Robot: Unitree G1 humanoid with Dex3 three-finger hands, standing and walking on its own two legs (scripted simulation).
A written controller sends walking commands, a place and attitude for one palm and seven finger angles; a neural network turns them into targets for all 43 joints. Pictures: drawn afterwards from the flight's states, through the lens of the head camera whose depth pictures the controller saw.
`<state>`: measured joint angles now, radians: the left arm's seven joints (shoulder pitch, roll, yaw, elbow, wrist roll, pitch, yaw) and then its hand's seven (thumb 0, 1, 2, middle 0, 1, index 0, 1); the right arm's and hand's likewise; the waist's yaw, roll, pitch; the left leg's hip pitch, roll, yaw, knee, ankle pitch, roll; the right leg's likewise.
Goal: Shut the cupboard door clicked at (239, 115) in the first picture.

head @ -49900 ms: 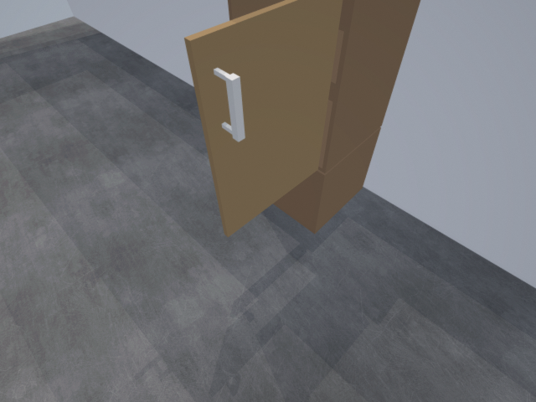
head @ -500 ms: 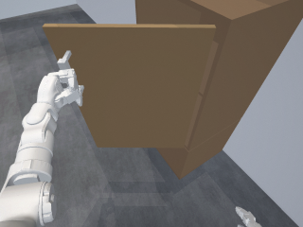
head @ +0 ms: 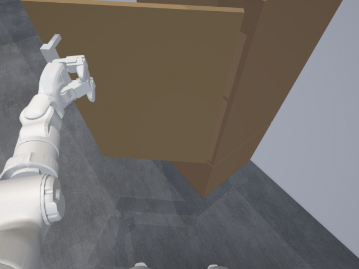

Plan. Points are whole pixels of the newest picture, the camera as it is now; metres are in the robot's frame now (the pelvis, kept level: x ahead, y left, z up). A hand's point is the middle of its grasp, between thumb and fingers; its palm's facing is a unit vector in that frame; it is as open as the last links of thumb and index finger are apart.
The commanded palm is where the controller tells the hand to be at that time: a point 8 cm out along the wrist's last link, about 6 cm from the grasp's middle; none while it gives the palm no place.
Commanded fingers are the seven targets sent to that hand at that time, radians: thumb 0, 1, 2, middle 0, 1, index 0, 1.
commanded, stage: push the door shut along its arc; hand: left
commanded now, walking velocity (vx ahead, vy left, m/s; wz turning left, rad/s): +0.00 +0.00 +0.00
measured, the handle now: (64, 69) +0.54 +0.23 +0.14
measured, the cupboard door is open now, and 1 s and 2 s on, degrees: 48 37 30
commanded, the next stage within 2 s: pull the fist back off the door in 1.04 s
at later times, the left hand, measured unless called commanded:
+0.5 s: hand (103, 67) +0.53 +0.14 +0.15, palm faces -0.28 -0.96 +0.02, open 3.1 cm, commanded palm +0.54 +0.20 +0.14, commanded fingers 0.00 0.90 0.90 -1.30 -1.50 -1.30 -1.50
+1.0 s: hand (111, 57) +0.56 +0.13 +0.15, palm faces -0.35 -0.94 +0.01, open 3.2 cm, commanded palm +0.59 +0.16 +0.14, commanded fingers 0.00 0.90 0.90 -1.30 -1.50 -1.30 -1.50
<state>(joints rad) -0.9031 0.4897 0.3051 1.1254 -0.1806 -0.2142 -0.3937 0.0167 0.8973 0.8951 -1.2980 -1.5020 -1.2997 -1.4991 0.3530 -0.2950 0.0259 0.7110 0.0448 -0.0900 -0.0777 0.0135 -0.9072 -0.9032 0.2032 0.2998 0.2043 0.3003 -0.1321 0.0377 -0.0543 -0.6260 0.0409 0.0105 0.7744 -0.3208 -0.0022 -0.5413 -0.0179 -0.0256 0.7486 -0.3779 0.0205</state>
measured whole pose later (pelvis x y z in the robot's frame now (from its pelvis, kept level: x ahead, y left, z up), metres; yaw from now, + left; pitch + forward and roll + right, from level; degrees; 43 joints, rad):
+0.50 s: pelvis +0.00 +0.00 -0.01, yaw -1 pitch +16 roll -2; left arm -1.17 0.62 0.31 1.31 -0.13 -0.19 -0.50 0.02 0.90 0.90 -1.30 -1.50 -1.30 -1.50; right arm 0.36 -0.32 0.03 0.72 0.03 -0.09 -0.07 0.01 -0.91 -0.90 0.20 0.30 0.21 0.30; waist -0.21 0.04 -0.06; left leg -0.80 0.06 0.00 0.86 -0.35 0.00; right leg -0.70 0.00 -0.03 0.81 -0.39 0.02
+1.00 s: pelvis +0.01 +0.00 -0.02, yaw -1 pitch +20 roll -4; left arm -1.35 0.68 0.26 1.41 -0.09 -0.15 -0.53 0.02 0.91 0.94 -1.30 -1.50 -1.30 -1.50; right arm 0.39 -0.30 0.04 0.74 0.01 -0.08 -0.06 0.01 -0.91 -0.90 0.21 0.30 0.21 0.30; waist -0.25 0.05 -0.06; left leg -0.90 0.07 -0.02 0.92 -0.38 0.00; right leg -0.78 0.01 -0.04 0.85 -0.41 0.02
